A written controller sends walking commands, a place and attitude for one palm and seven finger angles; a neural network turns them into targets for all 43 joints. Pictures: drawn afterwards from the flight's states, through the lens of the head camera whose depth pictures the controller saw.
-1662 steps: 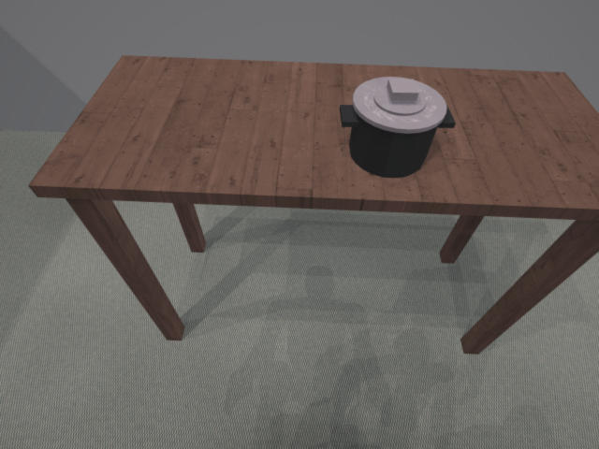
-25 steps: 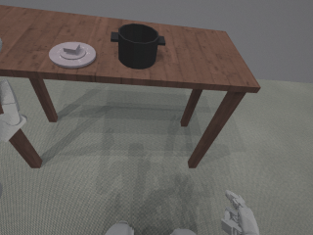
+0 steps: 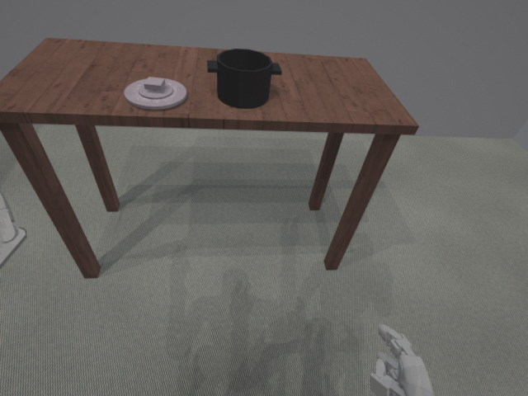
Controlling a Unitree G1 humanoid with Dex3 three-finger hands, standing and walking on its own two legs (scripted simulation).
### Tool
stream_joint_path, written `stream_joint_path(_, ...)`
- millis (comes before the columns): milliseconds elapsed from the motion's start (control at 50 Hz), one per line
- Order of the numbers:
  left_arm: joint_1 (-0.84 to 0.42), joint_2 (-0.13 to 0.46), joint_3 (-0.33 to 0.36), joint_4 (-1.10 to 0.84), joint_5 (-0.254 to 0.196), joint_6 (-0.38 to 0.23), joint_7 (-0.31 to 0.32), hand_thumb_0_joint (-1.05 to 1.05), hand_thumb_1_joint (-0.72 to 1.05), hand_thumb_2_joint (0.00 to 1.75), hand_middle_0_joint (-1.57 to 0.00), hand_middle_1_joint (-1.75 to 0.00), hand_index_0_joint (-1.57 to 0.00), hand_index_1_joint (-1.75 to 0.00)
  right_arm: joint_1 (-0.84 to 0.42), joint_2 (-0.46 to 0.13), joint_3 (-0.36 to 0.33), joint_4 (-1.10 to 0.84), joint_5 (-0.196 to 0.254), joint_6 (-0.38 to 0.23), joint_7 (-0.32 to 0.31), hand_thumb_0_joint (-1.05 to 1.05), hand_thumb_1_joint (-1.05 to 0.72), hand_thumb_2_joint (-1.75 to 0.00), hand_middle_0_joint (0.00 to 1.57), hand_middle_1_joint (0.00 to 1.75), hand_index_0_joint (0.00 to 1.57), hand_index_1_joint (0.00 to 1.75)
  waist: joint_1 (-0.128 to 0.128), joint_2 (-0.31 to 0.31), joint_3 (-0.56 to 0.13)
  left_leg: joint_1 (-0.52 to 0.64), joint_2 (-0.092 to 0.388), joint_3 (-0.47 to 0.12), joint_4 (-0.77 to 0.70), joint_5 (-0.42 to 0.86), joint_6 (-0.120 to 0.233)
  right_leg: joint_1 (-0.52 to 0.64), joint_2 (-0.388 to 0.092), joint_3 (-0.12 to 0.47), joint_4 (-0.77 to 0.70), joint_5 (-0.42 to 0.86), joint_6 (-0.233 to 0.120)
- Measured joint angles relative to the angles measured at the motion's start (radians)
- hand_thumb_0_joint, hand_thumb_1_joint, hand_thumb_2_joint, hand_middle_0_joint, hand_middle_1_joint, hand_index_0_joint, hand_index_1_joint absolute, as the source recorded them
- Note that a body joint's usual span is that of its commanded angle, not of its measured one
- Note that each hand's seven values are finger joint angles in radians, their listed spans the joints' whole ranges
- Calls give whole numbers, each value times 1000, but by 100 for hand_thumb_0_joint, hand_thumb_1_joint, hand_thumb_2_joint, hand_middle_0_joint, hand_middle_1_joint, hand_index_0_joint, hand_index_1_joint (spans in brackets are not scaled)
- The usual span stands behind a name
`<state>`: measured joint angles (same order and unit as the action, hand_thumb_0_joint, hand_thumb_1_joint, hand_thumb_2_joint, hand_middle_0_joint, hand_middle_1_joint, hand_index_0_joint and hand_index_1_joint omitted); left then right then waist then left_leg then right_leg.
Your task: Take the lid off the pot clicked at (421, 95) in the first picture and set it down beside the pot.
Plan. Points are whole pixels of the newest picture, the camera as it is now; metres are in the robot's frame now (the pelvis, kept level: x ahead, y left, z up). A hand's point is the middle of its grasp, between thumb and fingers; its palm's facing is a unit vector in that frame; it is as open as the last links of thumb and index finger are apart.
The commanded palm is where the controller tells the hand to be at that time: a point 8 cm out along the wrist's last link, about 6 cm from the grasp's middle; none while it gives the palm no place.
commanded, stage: stop stepping back and stand still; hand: left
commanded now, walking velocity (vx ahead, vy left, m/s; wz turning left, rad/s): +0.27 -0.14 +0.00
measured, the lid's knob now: (154, 83) +0.84 +0.28 +0.07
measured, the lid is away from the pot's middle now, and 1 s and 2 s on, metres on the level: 0.24 0.24 0.24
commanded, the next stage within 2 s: let the arm hang, fingers relaxed in 1.14 s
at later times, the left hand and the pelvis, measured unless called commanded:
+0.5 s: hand out of the picture +0.14 +0.18 -0.13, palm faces +0.15 -0.96 -0.25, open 7.4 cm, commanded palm none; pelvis +0.03 -0.02 -0.02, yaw +9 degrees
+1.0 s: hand out of the picture +0.08 +0.19 -0.15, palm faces +0.12 -0.97 -0.21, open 7.4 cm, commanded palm none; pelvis +0.07 +0.00 +0.02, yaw +7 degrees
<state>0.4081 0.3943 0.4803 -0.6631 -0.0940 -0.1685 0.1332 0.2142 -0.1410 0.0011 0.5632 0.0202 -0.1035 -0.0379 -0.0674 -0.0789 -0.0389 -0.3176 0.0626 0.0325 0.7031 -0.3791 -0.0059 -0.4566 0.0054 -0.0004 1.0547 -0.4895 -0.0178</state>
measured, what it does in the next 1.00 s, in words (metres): steps on the spot: right foot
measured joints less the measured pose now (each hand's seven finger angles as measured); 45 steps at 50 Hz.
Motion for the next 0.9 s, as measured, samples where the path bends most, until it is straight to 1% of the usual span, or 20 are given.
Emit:
stream_joint_path(60, 137, 49, -14, -110, 16, -23, -14, 1, 89, 90, -20, -30, -20, -30, 43, 36, 15, 2, -4, -28, 24, 1, -90, -90, 21, 30, 20, 30, -3, -3, 8, 14, 10, -23, -90, 59, -6, -59, 19, -30, 46, 67, -2)
stream_joint_path(140, 211, 123, 29, -176, 32, -58, -2, 1, 88, 90, -21, -30, -21, -30, 96, 26, 19, 26, -12, -10, 16, 1, -90, -90, 21, 30, 21, 30, 41, 71, 22, 25, 54, -56, -145, 67, -13, 65, 20, -111, -283, 76, -6)
stream_joint_path(160, 197, 146, 48, -168, 35, -60, 5, 1, 88, 90, -21, -30, -21, -30, 107, 20, 17, 29, -10, -1, 11, 1, -90, -90, 21, 30, 21, 30, 46, 84, 21, 7, 55, -62, -112, 23, -6, 119, 22, -115, -373, 55, -15)
stream_joint_path(180, 179, 174, 72, -154, 36, -63, 13, 1, 88, 90, -21, -30, -21, -30, 118, 15, 16, 28, -6, 6, 7, 1, -90, -90, 21, 30, 21, 30, 48, 76, 15, -29, 40, -56, -51, -32, 9, 169, 15, -77, -463, 18, -44)
stream_joint_path(200, 147, 179, 84, -132, 35, -67, 16, 1, 88, 90, -21, -30, -21, -30, 110, 2, 13, 37, -2, 14, 5, 1, -90, -90, 21, 30, 21, 30, 61, 74, 17, -72, 26, -47, 50, -59, 16, 168, 3, -58, -497, 124, -51)
stream_joint_path(220, 110, 159, 80, -102, 35, -73, 12, 1, 88, 90, -21, -30, -21, -30, 88, -21, 6, 60, -4, 25, 3, 1, -90, -90, 21, 30, 21, 30, 73, 94, 32, -105, 19, -51, 168, -74, 16, 156, 0, -58, -465, 194, -43)
stream_joint_path(260, 64, 105, 63, -37, 33, -75, 6, 1, 88, 90, -21, -30, -21, -30, 52, -55, -12, 112, -1, 47, -2, 1, -90, -90, 21, 30, 21, 30, 85, 123, 37, -128, -3, -49, 292, -104, 20, 156, -5, -54, -417, 175, -15)
stream_joint_path(280, 31, 78, 26, 32, 59, -75, -3, 0, 88, 90, -21, -30, -21, -30, 49, -70, -30, 142, 1, 36, 12, 1, -90, -90, 21, 30, 21, 30, 81, 133, 14, -144, -5, -35, 311, -122, 21, 157, -15, -62, -415, 154, -5)
stream_joint_path(340, -99, -18, -124, 371, 116, 37, -59, 0, 89, 90, -20, -30, -20, -30, 58, -119, -54, 164, -10, 62, 49, 1, -90, -90, 21, 30, 21, 30, 58, 136, -52, -115, -11, 34, 134, -91, 23, 118, -79, -88, -328, 79, 17)
stream_joint_path(360, -129, -51, -165, 499, 122, 81, -74, -1, 90, 90, -20, -30, -20, -30, 63, -142, -55, 150, -20, 74, 57, 1, -90, -90, 21, 30, 21, 30, 50, 159, -66, -99, -1, 15, 55, -46, 46, 93, -79, -99, -277, 45, 22)
stream_joint_path(380, -154, -79, -198, 639, 125, 118, -86, -1, 90, 90, -19, -30, -19, -30, 53, -152, -56, 150, -33, 83, 59, 1, -90, -90, 21, 30, 21, 30, 40, 165, -66, -116, -2, 10, 71, -4, 36, 66, -79, -89, -223, 21, 27)
stream_joint_path(420, -184, -116, -262, 920, 124, 191, -108, 0, 91, 90, -19, -29, -19, -30, 30, -142, -47, 163, -55, 97, 52, 1, -90, -90, 21, 30, 20, 30, 23, 129, -48, -126, -19, 34, 121, -17, 0, 32, -67, -18, -152, -27, 31)
stream_joint_path(460, -199, -170, -341, 1177, 123, 237, -127, 0, 91, 90, -19, -29, -18, -30, 21, -134, -36, 180, -67, 104, 40, 1, -90, -90, 20, 30, 20, 30, 1, 123, -20, -112, -17, 28, 127, -35, -27, 46, -52, -9, -152, -14, 15)
stream_joint_path(520, -162, -263, -457, 1431, 119, 231, -143, 1, 92, 90, -19, -29, -18, -30, 9, -113, -38, 234, -53, 130, 28, 1, -90, -90, 20, 30, 20, 30, 8, 98, 40, -109, -24, -16, 188, -101, -25, 92, -30, -6, -209, -5, -3)
stream_joint_path(540, -146, -293, -440, 1466, 92, 206, -127, -1, 95, 90, -19, -29, -19, -30, 10, -106, -43, 250, -48, 135, 25, 1, -90, -90, 20, 30, 20, 30, 15, 93, 61, -117, -27, -38, 223, -125, -24, 110, -20, -11, -242, 12, -6)
stream_joint_path(560, -142, -297, -413, 1476, 80, 177, -106, -5, 100, 90, -20, -29, -20, -30, 19, -98, -49, 265, -43, 138, 21, 1, -90, -90, 20, 30, 20, 30, 29, 92, 79, -123, -28, -53, 243, -139, -23, 128, -9, -20, -279, 30, -11)
stream_joint_path(620, -136, -252, -413, 1526, 109, 159, -98, -10, 105, 90, -21, -30, -21, -30, 35, -77, -59, 312, -38, 147, 21, 1, -91, -90, 20, 30, 20, 30, 57, 83, 107, -91, -31, -32, 165, -112, -16, 174, 6, -27, -383, 79, -20)
stream_joint_path(680, -121, -214, -424, 1587, 108, 169, -102, -8, 102, 90, -21, -30, -21, -30, 52, -64, -58, 338, -33, 136, 20, 1, -91, -90, 20, 30, 20, 30, 57, 96, 114, 0, -24, -17, -62, 72, 5, 200, 25, -32, -439, 100, -9)
stream_joint_path(760, -135, -181, -435, 1668, 102, 188, -104, -4, 97, 90, -20, -30, -20, -30, 52, -25, -41, 385, -32, 131, 6, 1, -91, -90, 20, 30, 20, 29, 62, 78, 133, 47, -31, 1, -121, 37, 5, 246, 18, -15, -510, 124, -2)
stream_joint_path(900, -165, -208, -459, 1733, 100, 180, -100, -1, 93, 90, -20, -30, -20, -30, 45, -13, -41, 443, -23, 129, -6, 1, -93, -90, 20, 30, 20, 30, 53, 100, 133, 112, -40, 23, -189, 55, 13, 307, 9, 5, -584, 153, 12)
